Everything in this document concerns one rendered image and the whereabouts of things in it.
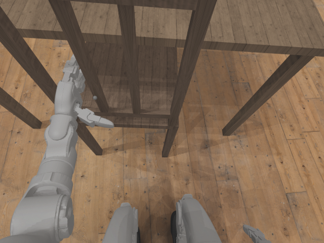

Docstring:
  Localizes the left robot thigh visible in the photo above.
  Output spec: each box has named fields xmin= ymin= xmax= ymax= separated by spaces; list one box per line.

xmin=102 ymin=206 xmax=138 ymax=243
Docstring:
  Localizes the robot left upper arm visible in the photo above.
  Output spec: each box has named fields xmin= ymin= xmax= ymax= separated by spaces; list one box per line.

xmin=0 ymin=194 xmax=74 ymax=243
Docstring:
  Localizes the robot left hand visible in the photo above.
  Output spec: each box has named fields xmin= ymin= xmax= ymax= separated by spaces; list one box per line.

xmin=54 ymin=54 xmax=114 ymax=128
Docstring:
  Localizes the table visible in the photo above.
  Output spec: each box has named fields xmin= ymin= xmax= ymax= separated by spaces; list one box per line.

xmin=0 ymin=0 xmax=324 ymax=136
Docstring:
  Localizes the robot left forearm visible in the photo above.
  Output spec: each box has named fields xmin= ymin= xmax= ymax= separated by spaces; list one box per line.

xmin=10 ymin=114 xmax=78 ymax=236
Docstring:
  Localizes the robot right shin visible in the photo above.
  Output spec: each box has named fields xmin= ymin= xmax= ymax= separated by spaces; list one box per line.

xmin=176 ymin=194 xmax=193 ymax=243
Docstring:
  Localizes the chair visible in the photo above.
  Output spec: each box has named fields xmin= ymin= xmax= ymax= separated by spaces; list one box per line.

xmin=0 ymin=0 xmax=217 ymax=157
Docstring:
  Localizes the robot right hand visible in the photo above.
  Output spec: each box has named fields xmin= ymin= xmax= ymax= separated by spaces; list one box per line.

xmin=242 ymin=224 xmax=272 ymax=243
